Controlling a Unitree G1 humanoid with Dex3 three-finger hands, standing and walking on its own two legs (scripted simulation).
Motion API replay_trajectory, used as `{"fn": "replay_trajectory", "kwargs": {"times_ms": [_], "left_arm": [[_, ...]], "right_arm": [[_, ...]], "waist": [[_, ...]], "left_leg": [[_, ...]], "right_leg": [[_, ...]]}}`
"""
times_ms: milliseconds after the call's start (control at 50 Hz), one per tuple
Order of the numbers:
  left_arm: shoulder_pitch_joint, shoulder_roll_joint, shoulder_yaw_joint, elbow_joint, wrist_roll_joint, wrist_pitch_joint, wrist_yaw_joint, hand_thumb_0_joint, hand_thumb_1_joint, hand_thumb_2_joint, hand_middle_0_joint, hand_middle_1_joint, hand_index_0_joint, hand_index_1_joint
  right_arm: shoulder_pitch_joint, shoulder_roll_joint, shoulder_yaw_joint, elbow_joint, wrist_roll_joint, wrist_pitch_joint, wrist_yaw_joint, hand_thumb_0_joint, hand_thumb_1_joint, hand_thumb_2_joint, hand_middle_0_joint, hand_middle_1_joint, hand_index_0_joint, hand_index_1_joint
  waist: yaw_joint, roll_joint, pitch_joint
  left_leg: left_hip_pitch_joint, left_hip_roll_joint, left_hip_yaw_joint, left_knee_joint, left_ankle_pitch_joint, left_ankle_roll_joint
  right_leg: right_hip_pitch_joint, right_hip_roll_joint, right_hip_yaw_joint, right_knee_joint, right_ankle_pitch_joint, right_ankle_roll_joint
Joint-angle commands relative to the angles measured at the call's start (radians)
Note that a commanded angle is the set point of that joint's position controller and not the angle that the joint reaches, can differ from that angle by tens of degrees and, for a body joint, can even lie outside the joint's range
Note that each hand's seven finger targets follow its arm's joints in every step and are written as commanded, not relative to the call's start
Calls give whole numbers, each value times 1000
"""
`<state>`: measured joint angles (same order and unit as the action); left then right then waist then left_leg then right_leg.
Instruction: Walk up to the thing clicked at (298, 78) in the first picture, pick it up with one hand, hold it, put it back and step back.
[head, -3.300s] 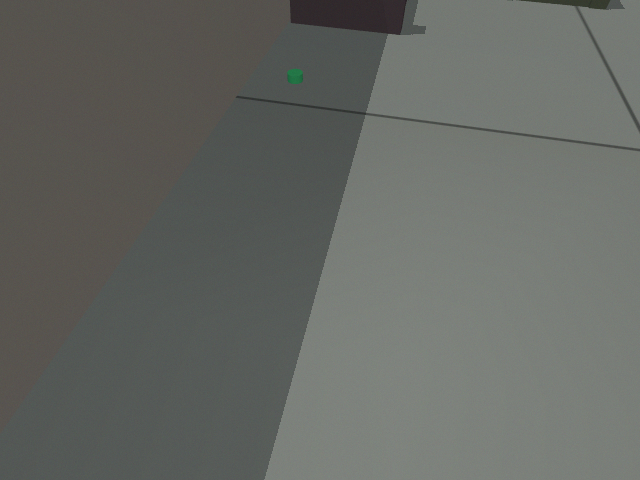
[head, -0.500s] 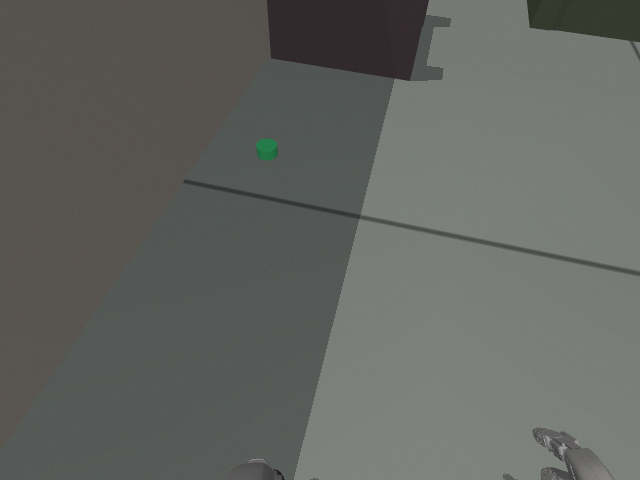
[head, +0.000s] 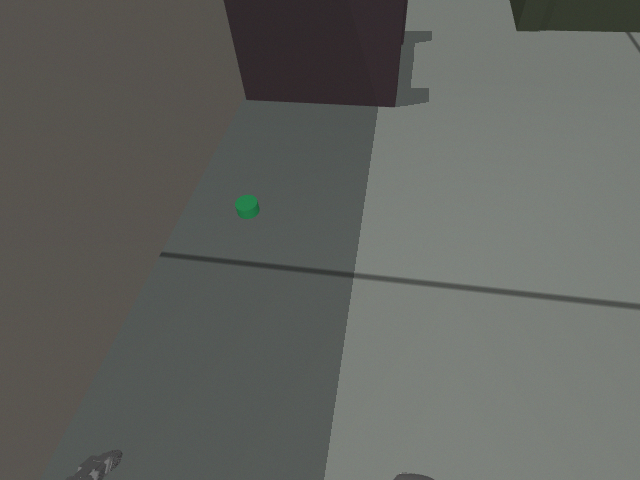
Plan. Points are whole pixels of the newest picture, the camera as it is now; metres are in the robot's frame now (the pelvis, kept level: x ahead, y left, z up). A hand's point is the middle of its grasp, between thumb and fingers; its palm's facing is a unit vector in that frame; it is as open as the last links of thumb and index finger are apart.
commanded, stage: walk up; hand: left
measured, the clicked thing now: (247, 206) +1.27 +0.32 -0.73
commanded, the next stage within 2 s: none
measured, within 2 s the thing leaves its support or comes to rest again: neither
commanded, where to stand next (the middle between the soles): +0.85 +0.10 m, yaw -1 degrees
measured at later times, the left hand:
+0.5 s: hand (112, 409) +0.27 +0.34 -0.15, palm faces -0.04 -0.94 -0.35, open 7.4 cm
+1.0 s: hand (148, 279) +0.48 +0.32 -0.11, palm faces -0.03 -0.91 -0.41, open 7.4 cm
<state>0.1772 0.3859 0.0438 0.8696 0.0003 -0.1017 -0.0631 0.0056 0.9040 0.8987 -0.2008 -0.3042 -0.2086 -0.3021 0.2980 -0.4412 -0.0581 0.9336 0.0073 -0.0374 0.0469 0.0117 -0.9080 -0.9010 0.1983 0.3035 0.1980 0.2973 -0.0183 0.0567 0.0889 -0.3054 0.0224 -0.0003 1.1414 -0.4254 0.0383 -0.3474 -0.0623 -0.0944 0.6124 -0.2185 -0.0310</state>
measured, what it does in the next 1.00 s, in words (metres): walks ahead: left foot, then right foot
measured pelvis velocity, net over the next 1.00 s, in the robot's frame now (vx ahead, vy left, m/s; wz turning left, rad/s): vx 0.42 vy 0.04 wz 0.00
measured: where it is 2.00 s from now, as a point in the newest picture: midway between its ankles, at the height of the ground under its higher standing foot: (303, 310)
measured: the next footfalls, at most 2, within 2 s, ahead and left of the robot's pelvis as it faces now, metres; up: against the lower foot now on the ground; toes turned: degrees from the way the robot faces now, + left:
left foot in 0.32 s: +0.31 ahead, +0.17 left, +0.00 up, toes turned +7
right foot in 0.74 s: +0.49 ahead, -0.10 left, +0.00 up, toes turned -6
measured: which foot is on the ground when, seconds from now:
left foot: up 0.00-0.30, down 0.32-0.76, up 0.78-1.00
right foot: down 0.00-0.34, up 0.36-0.72, down 0.74-1.00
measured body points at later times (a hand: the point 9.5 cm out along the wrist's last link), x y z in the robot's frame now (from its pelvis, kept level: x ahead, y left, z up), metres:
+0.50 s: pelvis +0.23 +0.06 +0.01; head +0.25 +0.08 +0.45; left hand +0.27 +0.38 -0.12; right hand +0.33 -0.26 -0.08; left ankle +0.27 +0.17 -0.73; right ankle +0.21 -0.09 -0.66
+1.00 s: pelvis +0.42 +0.04 +0.01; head +0.43 +0.02 +0.46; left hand +0.48 +0.36 -0.08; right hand +0.49 -0.28 -0.11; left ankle +0.49 +0.19 -0.69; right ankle +0.45 -0.09 -0.73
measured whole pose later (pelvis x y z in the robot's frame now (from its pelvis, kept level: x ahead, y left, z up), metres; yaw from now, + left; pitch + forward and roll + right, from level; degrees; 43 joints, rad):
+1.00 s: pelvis +0.42 +0.04 +0.01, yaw +0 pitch -3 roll +0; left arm 0.29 0.40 0.04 0.87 0.01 -0.09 -0.05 0.01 0.90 0.90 -0.20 -0.30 -0.21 -0.30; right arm 0.27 -0.44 -0.07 0.90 -0.01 -0.03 0.08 0.01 -0.91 -0.90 0.20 0.30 0.20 0.30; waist 0.02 0.06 0.07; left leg -0.47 0.09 0.02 0.85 -0.34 0.01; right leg -0.23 -0.06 -0.09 0.51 -0.23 -0.02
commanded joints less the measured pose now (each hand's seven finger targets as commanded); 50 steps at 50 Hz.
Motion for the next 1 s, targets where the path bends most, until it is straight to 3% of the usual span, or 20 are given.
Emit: {"fn": "replay_trajectory", "kwargs": {"times_ms": [0,80,200,240,280,300,320,340,380,440,540,660,700,720,740,760,800,840,880,980], "left_arm": [[70,277,76,-34,-8,-14,36,0,900,900,-200,-300,-200,-300],[65,302,87,-59,5,-25,31,0,900,900,-200,-300,-200,-300],[111,319,87,-48,5,-21,23,0,900,900,-200,-300,-200,-300],[88,332,88,-50,5,-15,25,0,900,900,-200,-300,-200,-300],[73,306,73,-53,11,-10,30,0,900,900,-200,-300,-200,-300],[120,248,50,-52,5,-5,34,0,900,900,-200,-300,-200,-300],[157,162,27,-70,-11,-2,30,0,900,900,-200,-300,-200,-300],[145,261,46,-49,-8,3,48,0,900,900,-200,-300,-200,-300],[152,277,38,-18,-16,4,47,0,900,900,-200,-300,-200,-300],[200,253,43,22,-11,12,32,0,900,900,-200,-300,-200,-300],[99,228,44,-18,5,23,6,0,900,900,-200,-300,-200,-300],[72,203,58,-13,8,11,1,0,900,900,-200,-300,-200,-300],[191,244,82,24,9,1,15,0,900,900,-200,-300,-200,-300],[269,303,104,39,13,-8,27,0,900,900,-200,-300,-200,-300],[310,405,124,16,11,-14,40,0,900,900,-200,-300,-200,-300],[273,412,114,9,-1,-9,39,0,900,900,-200,-300,-200,-300],[177,349,98,-23,-7,-8,44,0,900,900,-200,-300,-200,-300],[126,307,84,-34,-3,-7,44,0,900,900,-200,-300,-200,-300],[101,297,78,-47,3,-8,40,0,900,900,-200,-300,-200,-300],[108,327,90,-65,11,-9,32,0,900,900,-200,-300,-200,-300]], "right_arm": [[38,-179,-47,-70,-6,-32,3,0,-900,-900,200,300,200,300],[-31,-160,-52,-88,-25,-19,32,0,-900,-900,200,300,200,300],[-158,-148,-62,-115,-28,-34,52,0,-900,-900,200,300,200,300],[-131,-155,-68,-107,-27,-37,51,0,-900,-900,200,300,200,300],[11,-191,-86,-66,-30,-44,38,0,-900,-900,200,300,200,300],[135,-244,-105,-34,-44,-53,23,0,-900,-900,200,300,200,300],[169,-336,-128,-56,-48,-61,8,0,-900,-900,200,300,200,300],[140,-360,-132,-75,-8,-59,6,0,-900,-900,200,300,200,300],[28,-278,-99,-104,2,-57,-5,0,-900,-900,200,300,200,300],[-17,-216,-71,-116,0,-66,-9,0,-900,-900,200,300,200,300],[-18,-238,-75,-145,-12,-73,-7,0,-900,-900,200,300,200,300],[-29,-226,-71,-162,-10,-56,-5,0,-900,-900,200,300,200,300],[-38,-199,-60,-179,-7,-48,-5,0,-900,-900,200,300,200,300],[6,-139,-38,-182,-7,-47,-5,0,-900,-900,200,300,200,300],[36,-104,-22,-196,-7,-42,-3,0,-900,-900,200,300,200,300],[-23,-208,-51,-173,-15,-29,-14,0,-900,-900,200,300,200,300],[-33,-210,-53,-142,2,-29,-12,0,-900,-900,200,300,200,300],[25,-190,-49,-106,-5,-25,-4,0,-900,-900,200,300,200,300],[53,-174,-52,-83,-14,-17,11,0,-900,-900,200,300,200,300],[-31,-165,-65,-110,-27,-19,35,0,-900,-900,200,300,200,300]], "waist": [[24,-204,-58],[34,-207,-40],[65,-162,-31],[35,-160,-23],[-51,-60,-79],[-100,104,-163],[-93,327,-167],[-88,168,-170],[-27,29,-77],[13,81,-69],[-2,91,-23],[19,53,-67],[91,-48,-120],[128,-242,-156],[128,-388,-172],[128,-256,-132],[95,-147,-61],[41,-195,-48],[27,-218,-41],[51,-237,-37]], "left_leg": [[-237,62,-74,-62,129,-12],[-241,89,-20,-317,167,-50],[-95,75,47,-544,314,-28],[-17,68,66,-556,274,-15],[200,30,68,-597,224,13],[369,83,-55,-672,89,64],[493,330,-513,-818,-37,141],[417,422,-661,-894,-63,235],[283,336,-389,-864,106,201],[184,263,-158,-844,366,172],[142,272,-104,-891,283,218],[108,196,4,-736,337,151],[1,164,23,-531,313,106],[-128,75,97,-275,212,69],[-342,-51,101,-38,-94,19],[-368,-3,-12,44,-135,11],[-375,51,-74,45,0,7],[-283,86,-64,-82,37,-5],[-208,72,-13,-188,69,-21],[-155,75,28,-420,146,-36]], "right_leg": [[186,-202,254,-373,-11,-159],[164,-215,180,-415,-107,-197],[141,-200,122,-366,-121,-155],[103,-218,127,-324,-99,-151],[46,-173,71,-83,113,-109],[-44,-92,3,244,167,-69],[-326,77,10,519,-256,-8],[-338,48,124,589,-315,-26],[-310,-11,191,588,-184,-23],[-206,-55,156,446,-126,0],[-207,-79,84,215,-67,27],[25,4,2,-24,86,10],[279,28,16,-82,59,-13],[406,-69,175,-181,-119,-43],[485,-352,675,-368,-327,-140],[389,-413,801,-398,-420,-243],[308,-328,569,-375,-286,-236],[197,-261,385,-368,-186,-196],[118,-197,246,-362,-139,-181],[81,-212,223,-367,-298,-183]]}}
